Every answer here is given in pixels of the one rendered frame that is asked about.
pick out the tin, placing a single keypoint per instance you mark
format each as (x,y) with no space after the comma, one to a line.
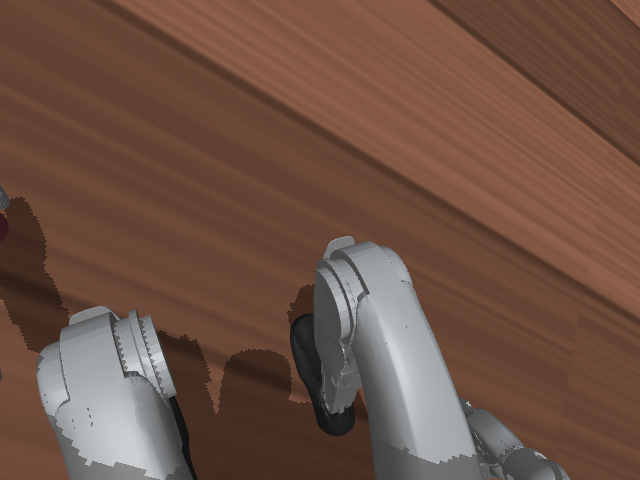
(3,227)

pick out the right robot foot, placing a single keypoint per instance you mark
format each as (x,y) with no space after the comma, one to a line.
(308,364)

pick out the left robot foot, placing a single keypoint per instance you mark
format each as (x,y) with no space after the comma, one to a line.
(183,433)

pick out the right robot arm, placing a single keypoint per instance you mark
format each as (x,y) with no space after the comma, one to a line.
(530,464)

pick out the right robot hand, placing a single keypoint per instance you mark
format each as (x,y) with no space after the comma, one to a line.
(493,441)

